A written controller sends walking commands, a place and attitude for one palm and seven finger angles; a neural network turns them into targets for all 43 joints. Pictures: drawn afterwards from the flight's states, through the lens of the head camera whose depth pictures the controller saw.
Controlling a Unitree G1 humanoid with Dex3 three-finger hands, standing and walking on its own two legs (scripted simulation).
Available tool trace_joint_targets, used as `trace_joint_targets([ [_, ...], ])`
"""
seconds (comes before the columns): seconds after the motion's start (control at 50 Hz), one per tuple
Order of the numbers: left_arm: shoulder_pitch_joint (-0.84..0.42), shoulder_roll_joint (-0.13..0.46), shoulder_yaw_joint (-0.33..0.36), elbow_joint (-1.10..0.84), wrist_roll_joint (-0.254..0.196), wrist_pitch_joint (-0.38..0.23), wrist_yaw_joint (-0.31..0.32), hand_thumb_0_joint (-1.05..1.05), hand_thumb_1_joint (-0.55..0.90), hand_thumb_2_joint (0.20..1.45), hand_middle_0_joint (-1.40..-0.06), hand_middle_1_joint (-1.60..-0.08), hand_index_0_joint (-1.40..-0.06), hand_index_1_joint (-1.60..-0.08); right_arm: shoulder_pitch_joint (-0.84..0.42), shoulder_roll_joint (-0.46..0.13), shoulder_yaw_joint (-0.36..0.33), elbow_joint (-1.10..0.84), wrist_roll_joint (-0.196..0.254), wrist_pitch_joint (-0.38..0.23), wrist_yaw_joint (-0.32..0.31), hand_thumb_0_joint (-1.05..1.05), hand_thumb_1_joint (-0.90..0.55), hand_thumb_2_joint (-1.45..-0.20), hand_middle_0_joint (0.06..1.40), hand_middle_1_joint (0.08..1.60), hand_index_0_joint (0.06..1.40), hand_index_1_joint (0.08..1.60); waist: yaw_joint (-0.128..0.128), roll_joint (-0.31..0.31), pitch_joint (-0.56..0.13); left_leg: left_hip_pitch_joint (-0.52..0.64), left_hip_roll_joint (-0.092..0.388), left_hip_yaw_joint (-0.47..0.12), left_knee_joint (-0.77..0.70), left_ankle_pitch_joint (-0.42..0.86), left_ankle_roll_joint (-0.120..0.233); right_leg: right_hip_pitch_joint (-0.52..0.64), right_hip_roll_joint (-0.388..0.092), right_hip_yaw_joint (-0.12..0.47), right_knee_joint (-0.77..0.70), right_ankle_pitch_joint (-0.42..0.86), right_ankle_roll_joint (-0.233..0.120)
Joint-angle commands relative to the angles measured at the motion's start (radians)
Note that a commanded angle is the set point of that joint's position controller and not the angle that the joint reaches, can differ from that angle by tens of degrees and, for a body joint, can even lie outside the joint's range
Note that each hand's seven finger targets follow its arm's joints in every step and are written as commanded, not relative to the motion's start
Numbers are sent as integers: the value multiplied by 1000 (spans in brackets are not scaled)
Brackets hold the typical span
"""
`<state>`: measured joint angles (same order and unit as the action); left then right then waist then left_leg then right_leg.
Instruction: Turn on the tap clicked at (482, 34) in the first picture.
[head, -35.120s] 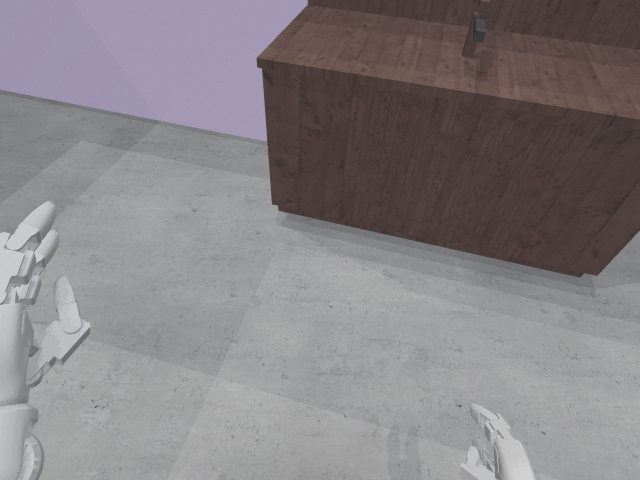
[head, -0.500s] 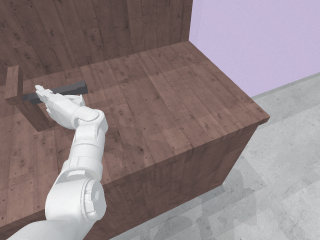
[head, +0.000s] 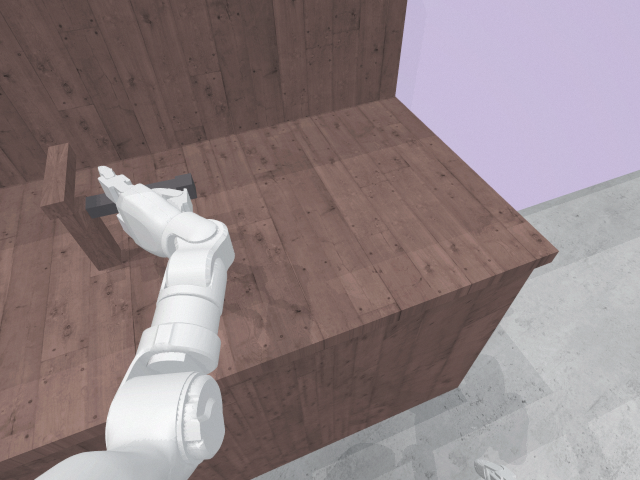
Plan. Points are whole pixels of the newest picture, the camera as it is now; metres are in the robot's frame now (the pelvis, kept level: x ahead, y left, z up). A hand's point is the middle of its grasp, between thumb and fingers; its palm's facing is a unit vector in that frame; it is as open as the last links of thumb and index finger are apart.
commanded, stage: lift the hand up off the lever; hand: left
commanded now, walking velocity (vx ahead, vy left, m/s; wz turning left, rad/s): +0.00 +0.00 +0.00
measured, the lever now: (186, 187) +0.51 +0.22 +0.09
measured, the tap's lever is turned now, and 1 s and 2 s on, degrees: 86 86 86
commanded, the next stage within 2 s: draw the hand back beside the body in 0.86 s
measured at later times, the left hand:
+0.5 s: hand (183, 188) +0.43 +0.18 +0.16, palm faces +0.82 -0.57 -0.11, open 7.8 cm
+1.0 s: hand (177, 192) +0.42 +0.19 +0.16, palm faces +0.80 -0.59 -0.10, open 7.8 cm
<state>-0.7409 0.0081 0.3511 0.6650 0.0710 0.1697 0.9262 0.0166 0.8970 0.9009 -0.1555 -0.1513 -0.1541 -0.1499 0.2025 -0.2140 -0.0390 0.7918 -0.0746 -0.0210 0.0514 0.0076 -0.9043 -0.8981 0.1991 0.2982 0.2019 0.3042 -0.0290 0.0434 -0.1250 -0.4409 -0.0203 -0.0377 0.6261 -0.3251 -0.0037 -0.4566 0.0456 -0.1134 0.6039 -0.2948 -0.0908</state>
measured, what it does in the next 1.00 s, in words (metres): stands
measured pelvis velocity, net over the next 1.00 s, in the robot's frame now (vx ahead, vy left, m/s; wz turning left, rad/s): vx -0.01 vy -0.01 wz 0.00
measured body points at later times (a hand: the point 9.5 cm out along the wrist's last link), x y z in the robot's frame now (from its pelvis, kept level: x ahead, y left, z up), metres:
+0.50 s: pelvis -0.01 -0.01 +0.00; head +0.00 -0.03 +0.45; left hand +0.39 +0.21 +0.17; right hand +0.12 -0.25 -0.13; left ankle -0.01 +0.12 -0.72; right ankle +0.01 -0.06 -0.72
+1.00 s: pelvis -0.01 -0.01 +0.01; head +0.00 -0.03 +0.46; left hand +0.38 +0.22 +0.17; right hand +0.14 -0.25 -0.12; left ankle -0.01 +0.12 -0.72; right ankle +0.01 -0.06 -0.72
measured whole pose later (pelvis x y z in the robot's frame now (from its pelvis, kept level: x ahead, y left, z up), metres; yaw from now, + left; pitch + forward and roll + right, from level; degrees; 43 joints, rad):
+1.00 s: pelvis -0.01 -0.01 +0.01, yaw +0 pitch +5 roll +1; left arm -0.74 0.04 0.33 0.60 0.04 0.27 0.87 0.02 0.90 0.90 -0.15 -0.15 -0.15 -0.15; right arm 0.15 -0.23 -0.03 0.79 -0.04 -0.04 0.01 0.01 -0.90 -0.90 0.20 0.30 0.20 0.30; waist -0.01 0.04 -0.09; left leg -0.37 -0.01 -0.04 0.55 -0.28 -0.02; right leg -0.39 0.06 -0.12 0.53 -0.25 -0.11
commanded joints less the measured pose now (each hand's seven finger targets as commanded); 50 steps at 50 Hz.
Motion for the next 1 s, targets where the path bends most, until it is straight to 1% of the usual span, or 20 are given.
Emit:
trace_joint_targets([
  [0.0, -464, 140, -60, -201, 30, -26, 2, 0, 900, 900, -150, -150, -150, -150, -62, -114, -32, -111, 9, -38, -14, 0, -900, -900, 200, 300, 200, 300, -6, -90, -290, 74, 3, 20, -53, 305, 4, 237, -60, 53, -87, 311, 74],
  [0.04, -476, 144, -59, -210, 25, -18, 2, 0, 900, 900, -150, -150, -150, -150, -71, -113, -30, -112, 12, -40, -18, 0, -900, -900, 200, 300, 200, 300, -7, -97, -290, 68, 1, 22, -59, 282, 7, 246, -64, 61, -98, 302, 79],
  [0.06, -464, 192, -17, -221, 22, -22, 1, 0, 900, 900, -150, -150, -150, -150, -75, -116, -32, -112, 14, -37, -23, 0, -900, -900, 200, 300, 200, 300, 11, -81, -303, 73, -1, 20, -62, 289, 8, 261, -63, 65, -99, 308, 77],
  [0.12, -477, 154, -53, -247, 27, -18, 4, 0, 900, 900, -150, -150, -150, -150, -85, -105, -26, -116, 11, -38, -21, 0, -900, -900, 200, 300, 200, 300, 6, -71, -321, 79, -3, 29, -57, 294, 8, 270, -68, 68, -97, 337, 83],
  [0.16, -472, 216, -4, -215, 31, -14, 4, 0, 900, 900, -150, -150, -150, -150, -86, -113, -27, -110, 13, -36, -28, 0, -900, -900, 200, 300, 200, 300, 13, -94, -296, 56, -4, 22, -65, 267, 11, 270, -70, 73, -106, 310, 85],
  [0.24, -526, 199, -32, -216, 32, -5, 0, 0, 900, 900, -150, -150, -150, -150, -98, -108, -20, -111, 17, -42, -34, 0, -900, -900, 200, 300, 200, 300, -7, -117, -285, 40, -5, 27, -71, 212, 18, 270, -82, 91, -131, 270, 98],
  [0.26, -538, 236, -6, -236, 34, -13, -4, 0, 900, 900, -150, -150, -150, -150, -100, -111, -24, -108, 20, -42, -38, 0, -900, -900, 200, 300, 200, 300, 5, -71, -301, 54, -5, 24, -74, 218, 17, 270, -76, 91, -128, 255, 89],
  [0.34, -552, 159, -80, -240, 37, -5, -9, 0, 900, 900, -150, -150, -150, -150, -99, -103, -21, -107, 17, -54, -32, 0, -900, -900, 200, 300, 200, 300, -10, -35, -313, 77, -6, 27, -68, 228, 14, 253, -72, 85, -123, 257, 85],
  [0.36, -530, 191, -49, -208, 34, 0, -10, 0, 900, 900, -150, -150, -150, -150, -96, -110, -24, -101, 18, -52, -36, 0, -900, -900, 200, 300, 200, 300, -7, -55, -299, 76, -7, 21, -72, 218, 17, 244, -68, 80, -128, 231, 84],
  [0.4, -520, 159, -72, -195, 17, 9, -15, 0, 900, 900, -150, -150, -150, -150, -97, -109, -21, -107, 23, -56, -36, 0, -900, -900, 200, 300, 200, 300, -13, -84, -282, 66, -9, 23, -79, 197, 18, 247, -73, 85, -142, 217, 90],
  [0.44, -511, 174, -53, -189, 0, 16, -16, 0, 900, 900, -150, -150, -150, -150, -103, -112, -20, -111, 28, -56, -42, 0, -900, -900, 200, 300, 200, 300, -7, -120, -283, 50, -11, 24, -87, 180, 20, 271, -83, 98, -155, 227, 101],
  [0.46, -507, 229, -6, -184, -4, 13, -17, 0, 900, 900, -150, -150, -150, -150, -104, -117, -21, -107, 30, -52, -48, 0, -900, -900, 200, 300, 200, 300, 8, -103, -286, 52, -11, 20, -96, 185, 20, 279, -80, 97, -155, 221, 96],
  [0.64, -500, 244, 0, -289, 21, 16, -8, 0, 900, 900, -150, -150, -150, -150, -100, -110, -24, -126, 25, -51, -38, 0, -900, -900, 200, 300, 200, 300, 25, -91, -353, 85, -2, 37, -91, 288, 18, 355, -87, 93, -126, 400, 99],
  [0.66, -462, 261, 18, -284, 20, 19, -13, 0, 900, 900, -150, -150, -150, -150, -109, -113, -28, -124, 26, -47, -40, 0, -900, -900, 200, 300, 200, 300, 36, -74, -339, 87, -3, 35, -94, 291, 18, 352, -82, 90, -127, 391, 95],
  [0.68, -475, 210, -29, -295, 20, 23, -15, 0, 900, 900, -150, -150, -150, -150, -109, -110, -24, -126, 26, -50, -38, 0, -900, -900, 200, 300, 200, 300, 23, -79, -331, 93, -4, 38, -94, 290, 18, 339, -81, 86, -127, 382, 94],
  [0.74, -461, 189, -46, -239, 7, 46, -24, 0, 900, 900, -150, -150, -150, -150, -116, -115, -20, -119, 32, -54, -41, 0, -900, -900, 200, 300, 200, 300, 7, -142, -259, 71, -1, 36, -106, 231, 21, 307, -87, 92, -160, 309, 104],
  [0.86, -508, 210, -40, -263, -2, 36, -35, 0, 900, 900, -150, -150, -150, -150, -134, -111, -18, -107, 37, -61, -49, 0, -900, -900, 200, 300, 200, 300, 15, -75, -245, 93, -6, 31, -120, 190, 22, 277, -81, 98, -186, 200, 93],
  [0.94, -524, 204, -54, -293, 11, 25, -25, 0, 900, 900, -150, -150, -150, -150, -130, -103, -19, -110, 33, -66, -43, 0, -900, -900, 200, 300, 200, 300, 14, -40, -296, 110, -4, 33, -107, 217, 17, 289, -80, 94, -165, 231, 89],
  [0.96, -468, 159, -239, -422, 35, 9, -182, 0, 900, 900, -151, -153, -151, -153, -109, -133, -22, -134, 39, -34, -71, 0, -900, -900, 200, 300, 200, 300, -28, -89, -292, 163, -5, 44, -105, 263, 31, 319, -68, 115, -123, 347, 77],
  [0.98, -426, 227, -176, -456, 19, -5, -250, 0, 900, 900, -152, -156, -152, -156, -98, -130, -29, -166, 52, -28, -88, 0, -900, -900, 200, 300, 200, 300, -8, -62, -348, 190, -11, 51, -100, 301, 39, 356, -71, 125, -122, 427, 78],
])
